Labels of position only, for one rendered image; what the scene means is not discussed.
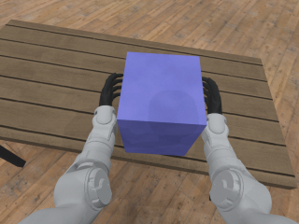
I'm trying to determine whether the robot left forearm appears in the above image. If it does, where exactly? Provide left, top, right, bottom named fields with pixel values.
left=53, top=105, right=118, bottom=203

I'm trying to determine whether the carton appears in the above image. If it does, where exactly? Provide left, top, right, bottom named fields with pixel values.
left=117, top=51, right=207, bottom=156

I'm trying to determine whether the table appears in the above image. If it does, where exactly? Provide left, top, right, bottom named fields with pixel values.
left=0, top=19, right=298, bottom=201

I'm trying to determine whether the right robot upper arm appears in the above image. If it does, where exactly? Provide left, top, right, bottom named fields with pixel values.
left=209, top=170, right=299, bottom=224

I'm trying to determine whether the robot right forearm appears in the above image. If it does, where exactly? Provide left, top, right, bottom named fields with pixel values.
left=201, top=113, right=258, bottom=184

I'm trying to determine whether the left robot upper arm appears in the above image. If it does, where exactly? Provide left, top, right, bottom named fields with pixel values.
left=17, top=167, right=112, bottom=224

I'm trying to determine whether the robot left hand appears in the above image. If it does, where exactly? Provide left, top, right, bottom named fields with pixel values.
left=99, top=73, right=123, bottom=106

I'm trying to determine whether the robot right hand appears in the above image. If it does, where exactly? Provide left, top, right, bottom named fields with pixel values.
left=202, top=77, right=222, bottom=115

